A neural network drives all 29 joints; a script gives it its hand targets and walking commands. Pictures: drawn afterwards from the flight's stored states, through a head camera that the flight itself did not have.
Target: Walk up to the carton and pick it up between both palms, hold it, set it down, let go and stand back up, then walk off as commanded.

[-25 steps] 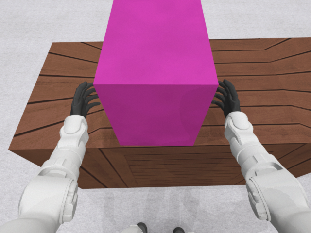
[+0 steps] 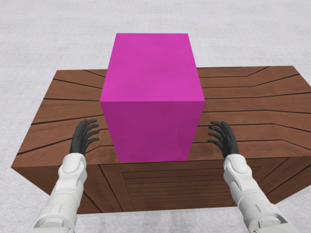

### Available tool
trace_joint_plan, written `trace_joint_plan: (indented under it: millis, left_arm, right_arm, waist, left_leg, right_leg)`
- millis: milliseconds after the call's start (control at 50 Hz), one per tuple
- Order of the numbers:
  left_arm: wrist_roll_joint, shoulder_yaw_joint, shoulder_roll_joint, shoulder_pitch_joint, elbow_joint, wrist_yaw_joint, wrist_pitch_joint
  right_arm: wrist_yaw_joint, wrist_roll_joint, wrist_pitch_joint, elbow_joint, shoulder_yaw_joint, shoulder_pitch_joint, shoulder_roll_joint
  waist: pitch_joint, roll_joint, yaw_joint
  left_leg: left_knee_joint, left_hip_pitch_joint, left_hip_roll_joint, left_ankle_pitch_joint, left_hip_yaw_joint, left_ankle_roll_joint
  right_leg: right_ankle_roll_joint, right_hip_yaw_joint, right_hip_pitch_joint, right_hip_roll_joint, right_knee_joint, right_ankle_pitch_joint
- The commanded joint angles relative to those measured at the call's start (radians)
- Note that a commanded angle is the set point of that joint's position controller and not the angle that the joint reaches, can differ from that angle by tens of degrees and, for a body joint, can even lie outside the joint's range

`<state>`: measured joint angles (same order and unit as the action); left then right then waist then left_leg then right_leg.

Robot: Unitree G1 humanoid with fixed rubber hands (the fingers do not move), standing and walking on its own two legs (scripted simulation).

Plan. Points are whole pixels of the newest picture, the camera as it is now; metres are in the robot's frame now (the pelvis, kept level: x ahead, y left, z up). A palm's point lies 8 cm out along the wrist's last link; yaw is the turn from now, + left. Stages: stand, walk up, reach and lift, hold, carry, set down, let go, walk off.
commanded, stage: set down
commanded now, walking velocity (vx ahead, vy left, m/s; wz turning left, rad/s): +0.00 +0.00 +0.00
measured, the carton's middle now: (152, 98) +0.50 +0.03 +0.04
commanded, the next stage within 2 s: none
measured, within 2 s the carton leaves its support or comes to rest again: neither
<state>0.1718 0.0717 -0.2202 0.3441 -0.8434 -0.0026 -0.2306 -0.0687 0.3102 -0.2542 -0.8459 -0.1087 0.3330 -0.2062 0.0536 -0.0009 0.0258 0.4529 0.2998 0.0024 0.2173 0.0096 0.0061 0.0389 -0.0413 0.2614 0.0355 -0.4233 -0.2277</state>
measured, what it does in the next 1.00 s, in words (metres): stands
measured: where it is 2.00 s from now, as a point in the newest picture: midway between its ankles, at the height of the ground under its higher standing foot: outside the picture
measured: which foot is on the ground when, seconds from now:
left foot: down 0.00-1.00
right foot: down 0.00-1.00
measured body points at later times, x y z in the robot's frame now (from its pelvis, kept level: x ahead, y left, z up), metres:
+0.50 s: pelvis +0.00 +0.00 +0.00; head -0.01 +0.02 +0.45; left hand +0.24 +0.23 +0.00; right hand +0.25 -0.20 +0.01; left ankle +0.01 +0.11 -0.74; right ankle -0.01 -0.09 -0.74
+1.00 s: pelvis +0.00 +0.01 +0.01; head -0.02 +0.01 +0.46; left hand +0.18 +0.24 -0.01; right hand +0.18 -0.20 -0.01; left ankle +0.01 +0.11 -0.74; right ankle -0.01 -0.09 -0.74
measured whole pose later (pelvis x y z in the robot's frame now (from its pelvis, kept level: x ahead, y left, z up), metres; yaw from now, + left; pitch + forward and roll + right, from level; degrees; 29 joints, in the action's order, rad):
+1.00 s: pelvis +0.00 +0.01 +0.01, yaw -2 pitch -4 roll +0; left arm 0.18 -0.03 -0.24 -0.32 -0.21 0.07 -0.10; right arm -0.01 0.16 -0.15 -0.22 0.00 -0.37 -0.13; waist -0.04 -0.02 0.06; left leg 0.34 0.08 -0.01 0.18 0.04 0.02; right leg 0.03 0.02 0.08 0.03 -0.36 -0.20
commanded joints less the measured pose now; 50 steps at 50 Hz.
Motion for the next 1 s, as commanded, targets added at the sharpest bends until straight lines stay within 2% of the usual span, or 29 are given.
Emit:
trace_joint_plan:
  millis: [0,140,380,640,720,840,980]
  left_arm:
    - [-0.013,0.039,-0.129,0.218,0.277,0.004,-0.054]
    - [-0.008,0.037,-0.100,0.071,0.417,0.017,-0.049]
    - [-0.020,0.005,-0.078,-0.191,0.551,0.033,-0.020]
    - [0.001,-0.030,-0.115,-0.398,0.757,0.068,0.032]
    - [0.019,-0.049,-0.120,-0.443,0.801,0.077,0.042]
    - [0.011,-0.057,-0.115,-0.543,0.831,0.078,0.068]
    - [0.002,-0.040,-0.126,-0.546,0.800,0.079,0.079]
  right_arm:
    - [0.004,-0.025,-0.059,0.253,0.055,0.224,-0.111]
    - [0.011,-0.070,-0.062,0.385,0.100,0.080,-0.090]
    - [0.034,-0.064,-0.041,0.509,0.104,-0.192,-0.073]
    - [0.046,-0.105,0.018,0.747,0.116,-0.431,-0.030]
    - [0.048,-0.123,0.036,0.788,0.133,-0.496,-0.023]
    - [0.056,-0.135,0.051,0.807,0.148,-0.589,-0.015]
    - [0.064,-0.160,0.059,0.812,0.141,-0.601,0.003]
  waist:
    - [0.359,0.019,0.000]
    - [0.295,0.001,-0.008]
    - [0.159,0.010,-0.001]
    - [0.013,0.021,0.031]
    - [-0.013,0.022,0.027]
    - [-0.057,0.021,0.025]
    - [-0.085,0.001,0.038]
  left_leg:
    - [-0.028,-0.137,-0.020,-0.366,-0.023,-0.042]
    - [-0.054,-0.121,-0.025,-0.322,-0.021,-0.032]
    - [-0.088,-0.150,-0.021,-0.289,-0.023,-0.026]
    - [-0.144,-0.197,-0.004,-0.155,-0.005,-0.018]
    - [-0.155,-0.214,0.005,-0.117,-0.001,-0.018]
    - [-0.170,-0.242,0.012,-0.112,0.001,-0.020]
    - [-0.181,-0.206,0.011,-0.059,0.018,-0.009]
  right_leg:
    - [-0.023,0.084,-0.231,-0.010,0.030,0.335]
    - [-0.016,0.097,-0.252,-0.017,0.042,0.326]
    - [0.013,0.108,-0.247,-0.023,0.078,0.256]
    - [0.032,0.109,-0.148,-0.032,0.135,0.022]
    - [0.035,0.109,-0.118,-0.040,0.148,-0.021]
    - [0.038,0.105,-0.101,-0.042,0.169,-0.024]
    - [0.023,0.108,-0.099,-0.051,0.168,-0.069]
